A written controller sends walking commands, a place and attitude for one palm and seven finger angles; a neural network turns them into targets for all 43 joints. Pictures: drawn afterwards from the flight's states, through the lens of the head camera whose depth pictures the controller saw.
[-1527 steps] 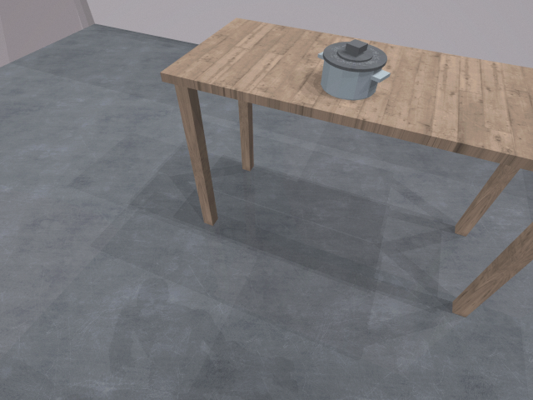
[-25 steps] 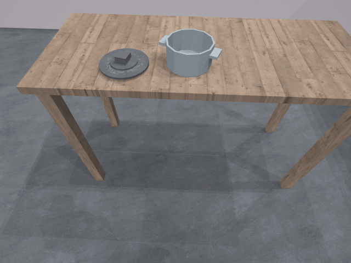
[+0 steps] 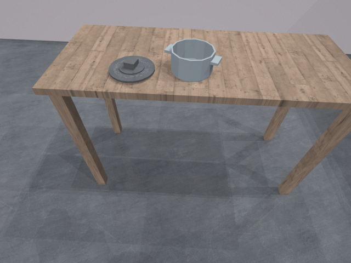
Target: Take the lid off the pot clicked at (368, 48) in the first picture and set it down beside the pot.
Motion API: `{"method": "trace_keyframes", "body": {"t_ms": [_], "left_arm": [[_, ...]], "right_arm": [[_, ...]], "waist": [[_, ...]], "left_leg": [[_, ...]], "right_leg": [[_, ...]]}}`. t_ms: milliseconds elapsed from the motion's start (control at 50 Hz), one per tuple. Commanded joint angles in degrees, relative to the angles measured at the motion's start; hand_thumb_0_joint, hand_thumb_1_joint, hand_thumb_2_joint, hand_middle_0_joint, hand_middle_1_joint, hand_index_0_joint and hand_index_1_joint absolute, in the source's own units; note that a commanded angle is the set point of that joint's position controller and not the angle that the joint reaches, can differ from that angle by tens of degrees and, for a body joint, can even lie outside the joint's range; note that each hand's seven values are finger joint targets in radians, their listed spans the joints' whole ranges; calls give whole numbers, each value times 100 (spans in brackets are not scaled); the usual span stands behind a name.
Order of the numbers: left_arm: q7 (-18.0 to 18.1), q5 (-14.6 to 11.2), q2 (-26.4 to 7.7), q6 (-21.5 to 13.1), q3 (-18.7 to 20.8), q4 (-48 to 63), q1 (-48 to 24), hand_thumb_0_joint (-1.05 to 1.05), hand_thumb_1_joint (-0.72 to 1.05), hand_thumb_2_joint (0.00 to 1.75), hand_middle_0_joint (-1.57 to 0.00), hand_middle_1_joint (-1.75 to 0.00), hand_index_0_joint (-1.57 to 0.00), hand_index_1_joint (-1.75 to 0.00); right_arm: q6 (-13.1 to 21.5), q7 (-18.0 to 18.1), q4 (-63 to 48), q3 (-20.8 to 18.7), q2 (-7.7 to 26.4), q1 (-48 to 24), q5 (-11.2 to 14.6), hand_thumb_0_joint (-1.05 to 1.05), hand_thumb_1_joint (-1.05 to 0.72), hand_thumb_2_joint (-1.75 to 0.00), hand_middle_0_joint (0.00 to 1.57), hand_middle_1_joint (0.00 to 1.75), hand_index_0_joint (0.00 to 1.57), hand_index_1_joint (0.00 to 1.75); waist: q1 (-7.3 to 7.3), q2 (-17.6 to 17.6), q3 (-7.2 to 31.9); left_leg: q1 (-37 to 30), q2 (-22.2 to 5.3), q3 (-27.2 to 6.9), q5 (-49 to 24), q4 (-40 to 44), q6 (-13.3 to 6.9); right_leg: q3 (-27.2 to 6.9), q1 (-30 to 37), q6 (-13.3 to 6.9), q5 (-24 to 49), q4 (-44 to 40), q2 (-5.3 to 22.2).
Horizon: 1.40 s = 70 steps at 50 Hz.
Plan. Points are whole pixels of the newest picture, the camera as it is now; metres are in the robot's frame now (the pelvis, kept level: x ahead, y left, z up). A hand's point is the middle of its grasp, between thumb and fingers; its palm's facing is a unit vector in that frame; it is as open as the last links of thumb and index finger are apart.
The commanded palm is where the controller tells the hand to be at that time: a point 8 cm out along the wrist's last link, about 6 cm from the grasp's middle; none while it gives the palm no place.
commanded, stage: let the arm hang, fingers relaxed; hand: left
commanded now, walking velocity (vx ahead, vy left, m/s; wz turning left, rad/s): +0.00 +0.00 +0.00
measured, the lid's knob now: (131, 62) +0.77 +0.20 +0.04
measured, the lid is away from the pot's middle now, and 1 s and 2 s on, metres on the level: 0.23 0.23 0.23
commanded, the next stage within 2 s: look to check the result in 0.54 s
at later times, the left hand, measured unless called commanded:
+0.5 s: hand out of the picture -0.05 +0.16 -0.18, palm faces +0.05 -0.99 -0.16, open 7.3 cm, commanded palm none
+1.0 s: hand out of the picture -0.05 +0.16 -0.18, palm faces +0.06 -0.98 -0.18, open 7.3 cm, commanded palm none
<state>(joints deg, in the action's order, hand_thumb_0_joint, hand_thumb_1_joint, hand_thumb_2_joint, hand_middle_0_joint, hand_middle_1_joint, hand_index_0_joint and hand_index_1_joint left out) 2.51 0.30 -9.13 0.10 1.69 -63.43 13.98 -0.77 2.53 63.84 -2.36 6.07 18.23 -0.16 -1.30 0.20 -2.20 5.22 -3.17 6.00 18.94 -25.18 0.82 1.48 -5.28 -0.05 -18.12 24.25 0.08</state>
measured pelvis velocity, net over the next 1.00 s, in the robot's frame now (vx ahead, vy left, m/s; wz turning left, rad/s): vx -0.04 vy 0.00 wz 0.01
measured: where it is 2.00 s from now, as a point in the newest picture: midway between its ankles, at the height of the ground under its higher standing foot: outside the picture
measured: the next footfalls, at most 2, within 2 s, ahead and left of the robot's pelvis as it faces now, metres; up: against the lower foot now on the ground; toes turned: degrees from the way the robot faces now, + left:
none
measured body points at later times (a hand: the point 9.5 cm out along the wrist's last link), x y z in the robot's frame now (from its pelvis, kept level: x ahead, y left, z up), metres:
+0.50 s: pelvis -0.03 +0.00 +0.00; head -0.02 +0.01 +0.45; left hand -0.05 +0.21 -0.16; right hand -0.06 -0.20 -0.16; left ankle -0.06 +0.12 -0.74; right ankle -0.06 -0.12 -0.74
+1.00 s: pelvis -0.04 +0.00 +0.00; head -0.03 +0.00 +0.45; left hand -0.05 +0.21 -0.16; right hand -0.06 -0.21 -0.16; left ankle -0.06 +0.12 -0.74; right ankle -0.06 -0.12 -0.74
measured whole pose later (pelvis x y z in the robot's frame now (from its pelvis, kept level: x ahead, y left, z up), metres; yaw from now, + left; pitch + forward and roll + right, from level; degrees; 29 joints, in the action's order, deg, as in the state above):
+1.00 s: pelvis -0.04 +0.00 +0.00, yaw +1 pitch -1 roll +0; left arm 2.4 0.6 -6.4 -0.7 1.5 -65.2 17.5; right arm -0.2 2.2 64.9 -2.2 5.6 18.4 -0.2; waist -0.9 0.5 -1.6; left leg 8.7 -2.9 5.4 15.6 -25.3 0.6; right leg 2.0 -8.6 -0.2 -15.2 24.7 0.3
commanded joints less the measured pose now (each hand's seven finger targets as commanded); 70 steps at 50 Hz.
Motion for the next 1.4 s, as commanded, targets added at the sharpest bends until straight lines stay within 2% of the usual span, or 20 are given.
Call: {"method": "trace_keyframes", "body": {"t_ms": [0, 260, 420, 480, 740, 820, 960, 1020, 1120, 1180, 1380], "left_arm": [[-1, -16, -388, -82, 19, 103, 313, 0, 90, 90, -20, -30, -20, -30], [1, 2, -242, -102, -6, -55, 530, 0, 90, 90, -20, -30, -20, -30], [2, 2, -155, -118, 8, -122, 665, 0, 90, 90, -20, -30, -20, -30], [9, 5, -146, -116, 3, -120, 665, 0, 90, 90, -20, -30, -20, -30], [22, 11, -162, -132, 27, -72, 715, 0, 90, 90, -20, -30, -20, -30], [19, 5, -162, -146, 29, -65, 733, 0, 90, 90, -20, -30, -20, -30], [24, 8, -176, -144, 30, -37, 694, 0, 90, 90, -20, -30, -20, -30], [24, 0, -169, -160, 28, -63, 722, 0, 90, 90, -20, -30, -20, -30], [21, -3, -183, -163, 35, -59, 720, 0, 90, 90, -20, -30, -20, -30], [24, 2, -163, -153, 33, -60, 704, 0, 90, 90, -20, -30, -20, -30], [20, 3, -168, -151, 35, -66, 706, 0, 90, 90, -20, -30, -20, -30]], "right_arm": [[55, 15, -66, -61, 538, 433, -37, 0, -90, -90, 20, 30, 20, 30], [90, 6, 11, -36, 449, 542, -27, 0, -90, -90, 20, 30, 20, 30], [123, 21, 6, -26, 439, 551, -25, 0, -90, -90, 20, 30, 20, 30], [104, 15, 17, -25, 416, 543, -24, 0, -90, -90, 20, 30, 20, 30], [89, -4, 14, -43, 389, 486, -16, 0, -90, -90, 20, 30, 20, 30], [94, -3, 26, -32, 393, 479, -29, 0, -90, -90, 20, 30, 20, 30], [79, -11, 43, -36, 390, 474, -28, 0, -90, -90, 20, 30, 20, 30], [91, -3, 38, -31, 398, 463, -29, 0, -90, -90, 20, 30, 20, 30], [106, 8, 36, -29, 417, 458, -25, 0, -90, -90, 20, 30, 20, 30], [99, 13, 35, -25, 406, 462, -26, 0, -90, -90, 20, 30, 20, 30], [111, 14, 42, -17, 428, 439, -28, 0, -90, -90, 20, 30, 20, 30]], "waist": [[6, 7, -311], [-1, 106, -385], [14, 56, -231], [9, 44, -360], [19, 12, -369], [17, 5, -262], [8, -35, -376], [8, -42, -211], [12, 38, -147], [5, 89, -289], [21, 17, -232]], "left_leg": [[132, -403, -393, -1493, 423, -281], [260, -418, -473, -1193, 517, -310], [203, -418, -492, -1429, 463, -318], [293, -415, -502, -1293, 470, -306], [392, -390, -520, -1139, 432, -271], [357, -384, -511, -1243, 399, -270], [447, -378, -522, -1106, 422, -248], [349, -376, -515, -1278, 377, -253], [297, -391, -514, -1468, 363, -252], [343, -408, -510, -1401, 410, -249], [333, -406, -540, -1421, 428, -259]], "right_leg": [[-311, -424, -147, 1655, -443, 484], [-330, -674, -126, 1157, -457, 460], [-311, -661, -112, 1384, -383, 486], [-328, -747, -116, 1278, -405, 485], [-372, -796, -126, 1140, -449, 488], [-388, -719, -135, 1281, -451, 510], [-396, -783, -135, 1082, -499, 499], [-409, -690, -142, 1311, -474, 512], [-369, -621, -141, 1588, -418, 528], [-366, -705, -138, 1471, -432, 504], [-332, -653, -135, 1416, -446, 510]]}}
